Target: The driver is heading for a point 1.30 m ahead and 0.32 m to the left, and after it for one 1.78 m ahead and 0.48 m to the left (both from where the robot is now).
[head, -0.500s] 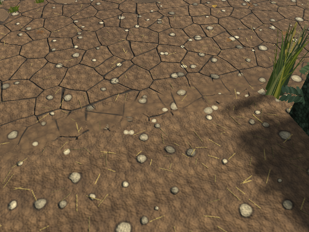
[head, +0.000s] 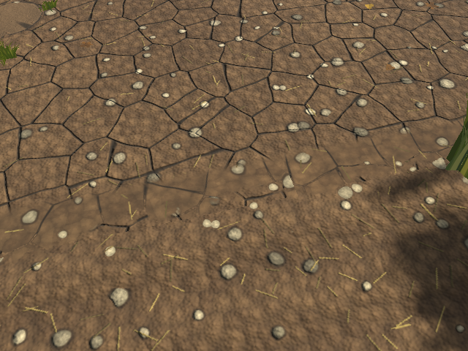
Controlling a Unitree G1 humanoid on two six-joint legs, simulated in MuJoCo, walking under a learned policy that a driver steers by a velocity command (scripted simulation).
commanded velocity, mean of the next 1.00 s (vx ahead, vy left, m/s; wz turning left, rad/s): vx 0.49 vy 0.00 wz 0.03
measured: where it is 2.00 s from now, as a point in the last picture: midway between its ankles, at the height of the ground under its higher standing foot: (230, 170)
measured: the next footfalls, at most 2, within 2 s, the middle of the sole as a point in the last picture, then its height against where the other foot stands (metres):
left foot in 0.14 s outside the picture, level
right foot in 0.68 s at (308, 314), level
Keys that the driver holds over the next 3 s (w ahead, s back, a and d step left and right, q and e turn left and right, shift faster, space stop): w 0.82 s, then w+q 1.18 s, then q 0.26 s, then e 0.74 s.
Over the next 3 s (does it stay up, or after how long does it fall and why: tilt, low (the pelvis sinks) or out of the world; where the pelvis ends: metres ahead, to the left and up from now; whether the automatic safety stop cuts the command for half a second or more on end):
stays up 1.29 0.28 0.00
